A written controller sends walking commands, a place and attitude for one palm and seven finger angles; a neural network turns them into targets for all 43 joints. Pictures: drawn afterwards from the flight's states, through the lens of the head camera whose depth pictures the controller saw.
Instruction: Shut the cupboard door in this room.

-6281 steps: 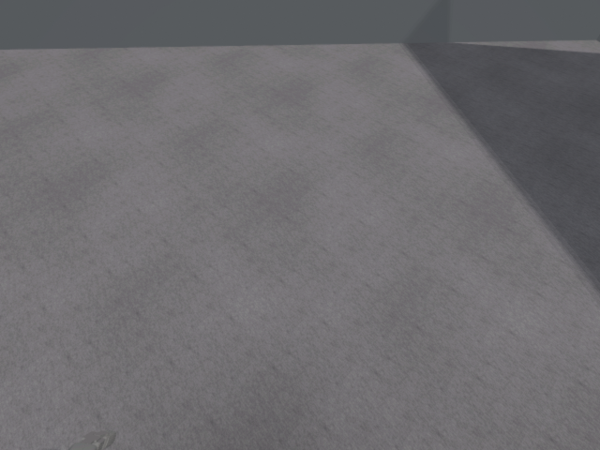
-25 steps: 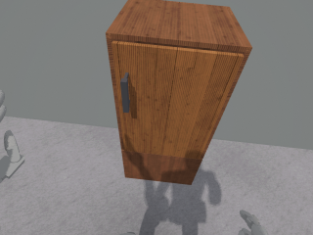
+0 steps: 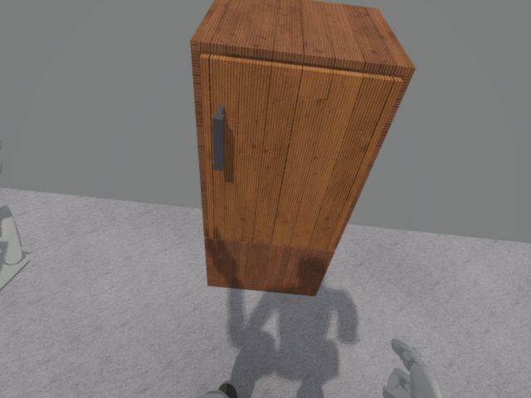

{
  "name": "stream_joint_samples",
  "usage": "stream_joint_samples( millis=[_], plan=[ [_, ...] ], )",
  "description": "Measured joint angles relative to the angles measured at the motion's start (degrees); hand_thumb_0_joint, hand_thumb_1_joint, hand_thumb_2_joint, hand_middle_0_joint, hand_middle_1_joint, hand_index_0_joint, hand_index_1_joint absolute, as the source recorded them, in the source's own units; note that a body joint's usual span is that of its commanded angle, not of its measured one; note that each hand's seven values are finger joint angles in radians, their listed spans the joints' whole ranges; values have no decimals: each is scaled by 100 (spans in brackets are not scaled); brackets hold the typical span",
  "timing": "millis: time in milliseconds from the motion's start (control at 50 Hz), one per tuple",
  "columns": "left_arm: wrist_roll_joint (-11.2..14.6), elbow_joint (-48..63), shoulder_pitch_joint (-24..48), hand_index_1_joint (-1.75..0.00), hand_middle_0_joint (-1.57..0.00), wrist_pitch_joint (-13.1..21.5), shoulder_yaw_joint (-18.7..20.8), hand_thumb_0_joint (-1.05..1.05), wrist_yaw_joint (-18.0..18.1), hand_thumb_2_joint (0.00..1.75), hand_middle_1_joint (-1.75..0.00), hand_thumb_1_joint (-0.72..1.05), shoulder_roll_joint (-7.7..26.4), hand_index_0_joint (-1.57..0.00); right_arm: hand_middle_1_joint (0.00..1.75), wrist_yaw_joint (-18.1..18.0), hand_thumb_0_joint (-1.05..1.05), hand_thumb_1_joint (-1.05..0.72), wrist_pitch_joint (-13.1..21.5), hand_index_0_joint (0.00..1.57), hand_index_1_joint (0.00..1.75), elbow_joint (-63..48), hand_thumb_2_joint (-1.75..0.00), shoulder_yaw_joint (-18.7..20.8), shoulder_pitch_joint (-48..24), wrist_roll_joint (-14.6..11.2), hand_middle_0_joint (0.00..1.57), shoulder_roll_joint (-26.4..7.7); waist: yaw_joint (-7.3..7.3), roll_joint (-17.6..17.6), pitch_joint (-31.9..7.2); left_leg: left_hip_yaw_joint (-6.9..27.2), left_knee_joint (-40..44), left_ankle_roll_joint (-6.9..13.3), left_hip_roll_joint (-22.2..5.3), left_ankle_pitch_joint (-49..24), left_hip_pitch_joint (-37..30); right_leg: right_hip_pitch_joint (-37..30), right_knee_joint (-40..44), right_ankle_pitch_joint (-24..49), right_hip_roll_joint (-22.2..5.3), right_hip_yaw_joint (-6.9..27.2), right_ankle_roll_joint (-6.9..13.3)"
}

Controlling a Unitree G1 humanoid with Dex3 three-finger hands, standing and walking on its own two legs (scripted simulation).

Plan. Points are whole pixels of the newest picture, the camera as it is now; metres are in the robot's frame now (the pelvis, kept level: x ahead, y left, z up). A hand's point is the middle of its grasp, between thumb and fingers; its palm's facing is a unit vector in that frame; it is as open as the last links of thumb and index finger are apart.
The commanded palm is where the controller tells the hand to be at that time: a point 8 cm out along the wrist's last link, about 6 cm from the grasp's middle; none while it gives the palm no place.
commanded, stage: stop stepping back and stand still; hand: left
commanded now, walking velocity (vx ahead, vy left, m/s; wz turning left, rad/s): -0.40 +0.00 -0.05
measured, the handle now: (220, 138) +0.64 +0.13 +0.03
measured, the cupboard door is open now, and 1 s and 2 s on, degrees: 0 0 0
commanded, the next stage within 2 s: let the arm hang, fingers relaxed in 0.86 s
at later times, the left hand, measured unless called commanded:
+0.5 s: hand out of the picture +0.13 +0.28 +0.20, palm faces +0.22 -0.82 -0.53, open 7.4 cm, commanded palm +0.10 +0.33 +0.19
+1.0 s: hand out of the picture +0.15 +0.31 +0.16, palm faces +0.27 -0.80 -0.54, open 7.4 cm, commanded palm none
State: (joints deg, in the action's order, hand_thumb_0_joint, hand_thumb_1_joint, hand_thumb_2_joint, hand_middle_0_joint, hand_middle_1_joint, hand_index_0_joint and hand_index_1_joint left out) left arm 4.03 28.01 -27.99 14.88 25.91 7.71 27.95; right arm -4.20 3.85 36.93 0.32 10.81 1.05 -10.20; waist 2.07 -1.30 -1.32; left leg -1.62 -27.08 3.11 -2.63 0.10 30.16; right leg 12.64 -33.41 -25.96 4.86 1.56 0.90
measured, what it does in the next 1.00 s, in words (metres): walks backwards: left foot, then right foot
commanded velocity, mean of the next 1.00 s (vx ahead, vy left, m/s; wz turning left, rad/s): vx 0.08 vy -0.10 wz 0.00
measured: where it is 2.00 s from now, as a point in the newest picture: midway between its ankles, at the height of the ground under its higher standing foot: outside the picture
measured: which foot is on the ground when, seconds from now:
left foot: down 0.00-0.06, up 0.08-0.16, down 0.18-0.48, up 0.50-0.64, down 0.66-1.00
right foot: down 0.00-0.18, up 0.20-0.48, down 0.50-1.00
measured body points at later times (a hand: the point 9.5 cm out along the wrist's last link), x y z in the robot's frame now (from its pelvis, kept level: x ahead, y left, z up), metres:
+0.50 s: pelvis -0.09 +0.05 +0.02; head -0.09 +0.09 +0.46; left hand +0.12 +0.32 +0.23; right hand +0.02 -0.18 -0.06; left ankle +0.05 +0.10 -0.71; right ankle -0.17 -0.01 -0.73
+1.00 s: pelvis -0.08 +0.07 +0.01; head -0.08 +0.06 +0.46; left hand +0.13 +0.35 +0.19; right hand +0.02 -0.18 -0.10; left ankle -0.02 +0.18 -0.72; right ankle -0.13 -0.01 -0.72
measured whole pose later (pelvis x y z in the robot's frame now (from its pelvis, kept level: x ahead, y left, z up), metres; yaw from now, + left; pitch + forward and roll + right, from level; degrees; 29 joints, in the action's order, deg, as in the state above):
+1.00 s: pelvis -0.08 +0.07 +0.01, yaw -7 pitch +1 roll -1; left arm 0.8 22.7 -31.2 10.0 22.3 6.8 25.5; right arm -0.7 6.1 39.4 -0.3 15.1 0.5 -11.4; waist 0.8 -2.4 -2.2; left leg -0.7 -36.9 -0.2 -2.1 11.7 22.9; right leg 11.4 -29.8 -19.5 3.3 -3.6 3.3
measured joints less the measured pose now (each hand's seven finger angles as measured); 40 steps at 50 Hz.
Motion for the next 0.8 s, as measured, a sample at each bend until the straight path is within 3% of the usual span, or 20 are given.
stream_joint_samples(
  millis=[40, 80, 140, 180, 200, 240, 260, 340, 380, 440, 460, 500, 520, 560, 600, 660, 700, 760, 800],
  plan=[
    [52, -36, 52, -30, -22, -13, 141, 1, 4, 90, -31, 88, 79, -21, 30, 55, 1, -90, 1, 20, 30, -71, -90, 36, -19, 10, 20, 18, 21, 2, 48, -45, 113, -100, -15, 191, 68, 88, 96, 81, -24, -38, 77],
    [52, 124, -44, -30, -22, -6, 185, 1, 39, 90, -31, 89, 119, -21, 30, 126, 1, -90, 15, 20, 30, -105, -90, 48, 20, -27, 20, 2, -26, 88, 78, -99, -296, -329, 37, 943, 257, 143, 203, 537, -175, -92, -28],
    [-68, 460, -444, -30, -22, -1, 87, 1, 110, 90, -31, 89, -60, -21, 30, 194, 1, -90, -43, 20, 30, -4, -90, 24, 215, 8, 20, -85, -355, 334, -139, -28, -1930, -500, 218, 1857, 225, 300, 136, 885, -526, -5, -159],
    [-126, 495, -434, -30, -21, -74, -65, 1, 147, 90, -31, 89, -286, -21, 30, 133, 1, -90, -58, 20, 30, -40, -90, -24, 390, -17, 20, -221, -486, 263, -316, 131, -1453, -451, 156, 2104, -359, 500, -51, 669, -634, -127, -263],
    [-144, 399, -191, -30, -21, -131, -134, 1, 163, 90, -31, 89, -359, -21, 30, 69, 1, -90, -4, 20, 30, -28, -90, -7, 394, -44, 20, -260, -428, 200, -280, 216, -1229, -326, 167, 1676, -359, 648, -301, 392, -633, -178, -289],
    [-184, 27, 496, -30, -21, -261, -182, 1, 172, 90, -31, 89, -399, -21, 30, -7, 1, -91, 109, 20, 30, 107, -90, 22, 282, -77, 20, -157, -344, 284, 42, 237, -1244, -28, 274, 1215, -302, 862, -1059, 63, -503, 50, -275],
    [-181, -117, 707, -30, -21, -357, -150, 1, 167, 90, -31, 89, -407, -21, 30, 21, 1, -91, 146, 20, 30, 158, -90, 5, 235, -86, 20, -70, -278, 330, 154, 238, -1121, 5, 288, 1100, -352, 950, -1460, -47, -380, 126, -262],
    [-85, 224, 402, -30, -21, -749, -36, 1, 138, 90, -30, 89, -387, -21, 30, 316, 1, -91, 222, 20, 30, 70, -90, -116, 320, -82, 20, 298, -8, 479, 227, 167, -82, -198, 202, 819, -755, 934, -2063, -55, 61, -98, -162],
    [-39, 671, -147, -30, -21, -788, -114, 2, 107, 90, -30, 89, -346, -20, 30, 407, 1, -90, 216, 20, 30, -52, -90, -173, 460, -52, 20, 381, 38, 457, 113, 96, 477, -288, 136, 762, -944, 634, -1567, -103, 197, -395, -90],
    [21, 1084, -835, -30, -21, -731, -154, 2, 37, 90, -30, 89, -38, -21, 30, 376, 1, -90, 128, 20, 30, -200, -90, -223, 601, 12, 20, 358, 38, 355, -65, -3, 950, -411, 138, 732, -1032, -182, -35, -93, 294, -799, 71],
    [30, 1134, -972, -30, -21, -724, -84, 1, 21, 90, -30, 89, 137, -21, 30, 343, 1, -90, 77, 20, 30, -235, -90, -229, 605, 23, 20, 336, 8, 402, -119, -91, 877, -463, 220, 840, -940, -469, 506, -4, 235, -822, 156],
    [40, 1133, -1056, -30, -21, -696, 185, 1, 20, 90, -31, 89, 477, -21, 30, 289, 1, -90, -21, 20, 30, -311, -90, -230, 508, 28, 20, 227, -165, 608, -188, -370, 1, -545, 436, 1400, -371, -741, 1286, 328, -95, -524, 495],
    [43, 987, -909, -30, -22, -669, 183, 1, 8, 90, -31, 89, 454, -21, 30, 265, 1, -90, -69, 20, 30, -203, -90, -200, 374, 36, 20, 96, -238, 418, -110, -257, -649, -547, 333, 1522, -147, -637, 1176, 868, -53, -542, 540],
    [41, 558, -555, -30, -22, -656, 85, 1, 24, 90, -31, 88, 353, -21, 30, 227, 1, -90, -161, 20, 30, 92, -90, -120, 294, -35, 20, -45, -218, 166, -70, 16, -1566, -500, 215, 1719, -49, -574, 716, 791, 25, -611, 437],
    [20, 179, -287, -30, -22, -724, 11, 1, 85, 90, -31, 88, 123, -21, 30, 183, 1, -90, -219, 20, 30, 238, -90, -68, 414, -116, 20, -109, -186, 162, -172, 76, -1902, -423, 125, 1845, -213, -588, 439, 477, -44, -623, 331],
    [-16, -63, -32, -30, -22, -837, -107, 1, 200, 90, -31, 89, -318, -21, 30, 68, 1, -90, -167, 20, 30, 255, -90, -51, 652, -150, 20, -267, -68, 168, -249, 77, -1290, -301, -62, 1784, -824, -546, -20, 104, -187, -722, 194],
    [-5, -77, 88, -30, -21, -855, -164, 1, 214, 90, -31, 89, -520, -21, 30, -11, 1, -91, -106, 20, 30, 299, -90, -23, 640, -158, 20, -285, -17, 300, -130, 19, -1284, -273, 79, 1662, -871, -449, -392, -60, -379, -707, 80],
    [3, 47, 10, -30, -21, -827, -123, 1, 162, 90, -30, 89, -550, -21, 30, -28, 1, -91, 41, 20, 29, 277, -90, -54, 515, -66, 20, -123, 18, 478, 50, -124, -1101, -210, 176, 1521, -950, -145, -843, -193, -370, -335, 12],
    [-15, 212, -105, -30, -21, -748, -78, 2, 129, 90, -30, 89, -428, -21, 30, 23, 1, -91, 151, 20, 29, 190, -90, -109, 485, -18, 20, 20, 49, 514, 139, -124, -770, -222, 177, 1317, -1044, -39, -703, -100, -317, -268, -4]
  ],
)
